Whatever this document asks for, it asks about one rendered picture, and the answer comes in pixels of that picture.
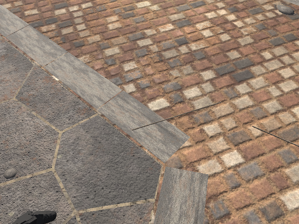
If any left robot hand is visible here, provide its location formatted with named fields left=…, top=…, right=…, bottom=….
left=12, top=210, right=57, bottom=224

